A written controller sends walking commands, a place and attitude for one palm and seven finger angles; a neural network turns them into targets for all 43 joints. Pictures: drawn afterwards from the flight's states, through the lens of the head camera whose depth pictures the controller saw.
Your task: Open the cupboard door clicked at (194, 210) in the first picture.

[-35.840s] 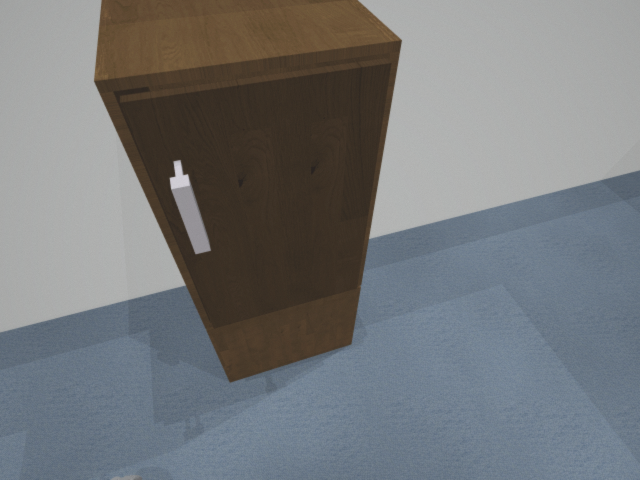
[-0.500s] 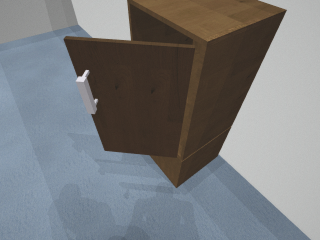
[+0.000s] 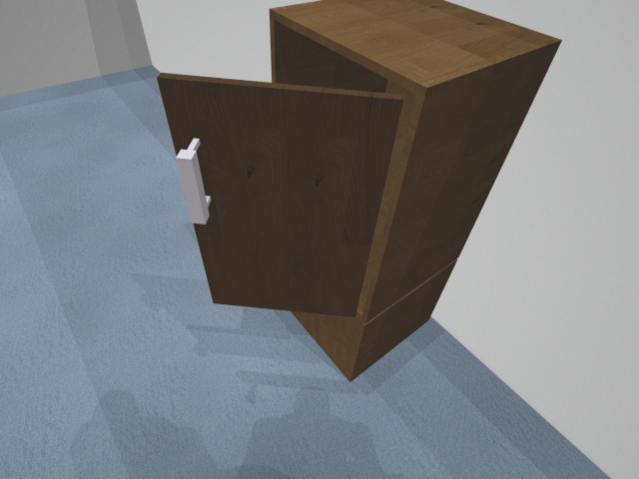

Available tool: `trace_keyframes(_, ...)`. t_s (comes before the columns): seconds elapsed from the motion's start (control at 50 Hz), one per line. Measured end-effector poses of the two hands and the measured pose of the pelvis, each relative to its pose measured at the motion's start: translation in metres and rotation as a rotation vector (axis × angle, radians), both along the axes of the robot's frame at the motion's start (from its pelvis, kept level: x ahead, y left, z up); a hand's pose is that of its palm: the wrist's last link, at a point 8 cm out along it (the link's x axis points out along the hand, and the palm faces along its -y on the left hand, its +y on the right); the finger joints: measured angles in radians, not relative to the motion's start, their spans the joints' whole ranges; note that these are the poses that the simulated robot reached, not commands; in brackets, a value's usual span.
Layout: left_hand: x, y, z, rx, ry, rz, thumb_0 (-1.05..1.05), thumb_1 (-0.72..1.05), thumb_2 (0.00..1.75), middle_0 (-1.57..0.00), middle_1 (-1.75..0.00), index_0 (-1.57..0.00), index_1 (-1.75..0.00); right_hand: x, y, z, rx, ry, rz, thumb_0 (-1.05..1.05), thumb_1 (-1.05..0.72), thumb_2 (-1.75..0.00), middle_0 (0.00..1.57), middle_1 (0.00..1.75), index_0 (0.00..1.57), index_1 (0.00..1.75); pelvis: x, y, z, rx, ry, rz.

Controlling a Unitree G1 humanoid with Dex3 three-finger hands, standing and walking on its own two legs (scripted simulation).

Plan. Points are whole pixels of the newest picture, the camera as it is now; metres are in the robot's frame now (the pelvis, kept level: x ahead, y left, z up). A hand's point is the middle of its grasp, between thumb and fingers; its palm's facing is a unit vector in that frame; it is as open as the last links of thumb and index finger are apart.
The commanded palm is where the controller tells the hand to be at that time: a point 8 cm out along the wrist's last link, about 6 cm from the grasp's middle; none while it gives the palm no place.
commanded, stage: look again from close up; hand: left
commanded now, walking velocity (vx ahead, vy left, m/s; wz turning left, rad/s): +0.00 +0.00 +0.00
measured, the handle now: (197, 181) +0.57 +0.25 +0.05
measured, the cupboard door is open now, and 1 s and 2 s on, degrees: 47 47 47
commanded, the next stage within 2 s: shuffle to correct the standing spot in 0.20 s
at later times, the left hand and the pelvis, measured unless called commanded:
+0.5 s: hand out of the picture -0.09 +0.18 -0.17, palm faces +0.10 -0.98 -0.16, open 7.4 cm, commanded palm none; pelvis -0.03 +0.02 +0.00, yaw +2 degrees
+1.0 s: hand out of the picture +0.12 +0.21 -0.16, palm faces -0.06 -0.98 -0.19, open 7.3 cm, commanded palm none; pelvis +0.03 +0.04 +0.01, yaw -2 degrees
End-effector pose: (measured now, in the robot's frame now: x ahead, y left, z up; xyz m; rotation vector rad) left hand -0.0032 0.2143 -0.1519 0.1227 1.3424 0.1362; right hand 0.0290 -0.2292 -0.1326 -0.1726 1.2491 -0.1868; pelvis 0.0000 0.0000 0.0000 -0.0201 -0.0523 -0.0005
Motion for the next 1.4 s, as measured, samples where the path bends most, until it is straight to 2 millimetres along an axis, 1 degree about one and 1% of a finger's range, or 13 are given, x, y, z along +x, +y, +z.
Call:
trace_keyframes(0.16,-0.010,0.029,0.006,0.021,-0.032,-0.014,0.01,0.91,0.90,-0.20,-0.30,-0.20,-0.30,-0.030,0.019,0.000,0.017,0.023,0.016,0.00,-0.94,-0.90,0.20,0.30,0.20,0.30,-0.021,0.018,0.001,0.005,0.014,0.005)
trace_keyframes(0.34,-0.055,0.033,0.008,0.020,0.052,0.017,0.01,0.91,0.90,-0.20,-0.30,-0.20,-0.30,-0.059,0.029,-0.003,0.044,0.099,0.022,0.00,-0.92,-0.90,0.20,0.30,0.20,0.30,-0.034,0.023,0.003,0.009,0.030,0.020)
trace_keyframes(0.5,-0.095,0.019,0.009,-0.018,0.124,0.091,0.01,0.91,0.90,-0.20,-0.30,-0.20,-0.30,-0.058,0.027,-0.001,0.041,0.127,0.045,0.00,-0.91,-0.90,0.20,0.30,0.20,0.30,-0.031,0.023,0.004,0.004,0.041,0.036)
trace_keyframes(0.58,-0.101,0.021,-0.001,-0.048,0.162,0.115,0.01,0.91,0.90,-0.20,-0.30,-0.20,-0.30,-0.049,0.030,0.002,0.011,0.104,0.036,0.00,-0.91,-0.90,0.20,0.30,0.20,0.30,-0.022,0.033,0.000,-0.005,0.043,0.035)
trace_keyframes(0.64,-0.090,0.027,-0.009,-0.069,0.173,0.095,0.01,0.91,0.90,-0.20,-0.30,-0.20,-0.30,-0.046,0.038,0.002,-0.008,0.082,0.021,0.00,-0.91,-0.90,0.20,0.30,0.20,0.30,-0.017,0.042,-0.004,0.002,0.043,0.021)
trace_keyframes(0.68,-0.073,0.033,-0.006,-0.072,0.160,0.061,0.01,0.91,0.90,-0.20,-0.30,-0.20,-0.30,-0.048,0.045,0.004,-0.006,0.078,-0.002,0.00,-0.91,-0.90,0.20,0.30,0.20,0.30,-0.013,0.047,-0.001,0.007,0.043,-0.002)
trace_keyframes(0.88,0.051,0.062,0.014,-0.006,-0.011,-0.067,0.03,0.94,0.90,-0.20,-0.30,-0.20,-0.30,-0.072,0.085,0.011,0.076,0.161,-0.097,0.00,-0.91,-0.90,0.20,0.30,0.20,0.30,0.016,0.051,0.013,0.021,0.060,-0.048)
trace_keyframes(0.98,0.110,0.054,0.020,0.017,-0.105,-0.106,0.02,0.93,0.90,-0.20,-0.30,-0.20,-0.30,-0.084,0.096,0.006,0.119,0.249,-0.118,0.00,-0.91,-0.90,0.20,0.30,0.20,0.30,0.027,0.045,0.011,0.020,0.054,-0.037)
trace_keyframes(1.06,0.144,0.036,0.017,0.016,-0.186,-0.117,0.01,0.92,0.90,-0.20,-0.30,-0.20,-0.30,-0.084,0.092,-0.007,0.144,0.294,-0.139,0.00,-0.91,-0.90,0.20,0.30,0.20,0.30,0.037,0.036,0.001,0.042,0.048,-0.040)
trace_keyframes(1.14,0.150,0.019,0.016,-0.002,-0.192,-0.134,0.01,0.92,0.90,-0.20,-0.30,-0.20,-0.30,-0.068,0.080,-0.014,0.139,0.266,-0.156,0.00,-0.91,-0.90,0.20,0.30,0.20,0.30,0.037,0.031,-0.001,0.035,0.047,-0.031)
trace_keyframes(1.22,0.139,0.011,0.011,-0.017,-0.180,-0.105,0.00,0.92,0.90,-0.20,-0.30,-0.20,-0.30,-0.047,0.066,-0.015,0.113,0.209,-0.134,0.00,-0.91,-0.90,0.20,0.30,0.20,0.30,0.032,0.028,-0.002,0.043,0.045,-0.029)
trace_keyframes(1.3,0.124,0.018,0.011,0.002,-0.183,-0.068,-0.01,0.93,0.90,-0.20,-0.30,-0.21,-0.30,-0.028,0.050,-0.014,0.080,0.147,-0.095,0.00,-0.91,-0.90,0.20,0.30,0.20,0.30,0.024,0.025,-0.003,0.046,0.036,-0.032)
trace_keyframes(1.4,0.092,0.032,0.012,0.042,-0.143,-0.047,-0.01,0.93,0.90,-0.20,-0.30,-0.21,-0.30,-0.009,0.034,-0.013,0.053,0.075,-0.060,0.00,-0.92,-0.90,0.20,0.30,0.20,0.30,0.014,0.024,-0.004,0.044,0.027,-0.036)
